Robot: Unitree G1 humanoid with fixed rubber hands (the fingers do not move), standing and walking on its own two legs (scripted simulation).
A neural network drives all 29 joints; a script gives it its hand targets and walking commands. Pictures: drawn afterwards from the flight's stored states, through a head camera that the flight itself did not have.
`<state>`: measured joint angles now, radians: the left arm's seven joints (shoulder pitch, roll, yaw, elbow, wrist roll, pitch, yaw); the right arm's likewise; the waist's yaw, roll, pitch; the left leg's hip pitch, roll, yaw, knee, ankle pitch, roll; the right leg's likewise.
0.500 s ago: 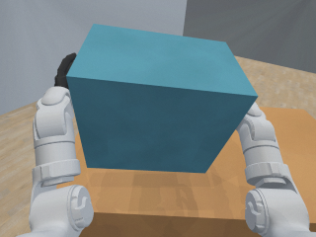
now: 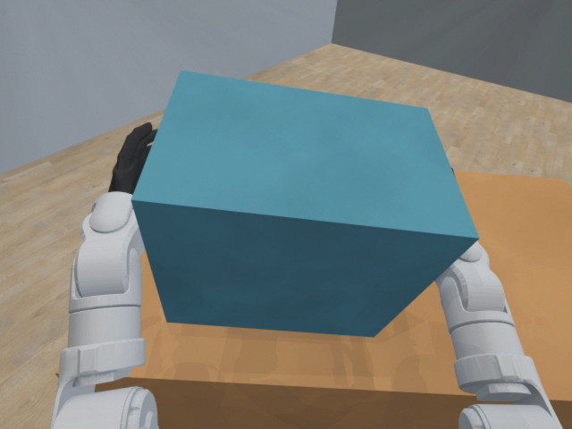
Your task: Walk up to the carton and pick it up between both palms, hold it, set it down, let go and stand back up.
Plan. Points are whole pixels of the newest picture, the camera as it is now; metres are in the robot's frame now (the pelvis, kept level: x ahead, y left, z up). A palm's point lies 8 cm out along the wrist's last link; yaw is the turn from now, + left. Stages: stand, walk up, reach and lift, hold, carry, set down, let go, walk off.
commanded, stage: set down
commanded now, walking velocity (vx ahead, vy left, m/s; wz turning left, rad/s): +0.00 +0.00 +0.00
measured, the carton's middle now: (289, 221) +0.35 -0.04 +0.16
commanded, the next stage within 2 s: none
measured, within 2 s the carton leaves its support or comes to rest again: neither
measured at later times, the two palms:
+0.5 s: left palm (145, 206) +0.37 +0.14 +0.19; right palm (448, 246) +0.30 -0.25 +0.15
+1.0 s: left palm (156, 223) +0.38 +0.14 +0.15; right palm (443, 254) +0.31 -0.26 +0.13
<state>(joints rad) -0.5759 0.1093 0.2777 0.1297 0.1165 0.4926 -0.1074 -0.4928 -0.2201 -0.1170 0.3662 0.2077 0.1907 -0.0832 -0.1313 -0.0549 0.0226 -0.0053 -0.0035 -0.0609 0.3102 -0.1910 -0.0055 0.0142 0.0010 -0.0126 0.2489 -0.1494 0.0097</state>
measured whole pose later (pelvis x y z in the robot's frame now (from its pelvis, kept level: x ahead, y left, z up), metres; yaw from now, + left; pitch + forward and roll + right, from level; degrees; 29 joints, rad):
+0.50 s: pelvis -0.02 +0.00 +0.00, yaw +0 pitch -5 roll +0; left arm -0.59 0.08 0.27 0.30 0.13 0.41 -0.10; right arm -0.45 -0.18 -0.20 0.45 0.09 0.14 -0.02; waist -0.13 -0.03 0.00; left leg -0.04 -0.02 -0.05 0.28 -0.15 0.00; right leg -0.04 -0.02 -0.01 0.26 -0.13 0.02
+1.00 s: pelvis -0.01 +0.00 +0.00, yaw +0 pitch -2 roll +0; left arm -0.52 0.09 0.23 0.34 0.09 0.33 -0.08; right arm -0.40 -0.17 -0.19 0.44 0.09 0.11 -0.02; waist -0.15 -0.04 -0.03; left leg -0.09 -0.01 -0.06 0.27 -0.15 0.00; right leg -0.09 -0.02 -0.03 0.25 -0.13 0.01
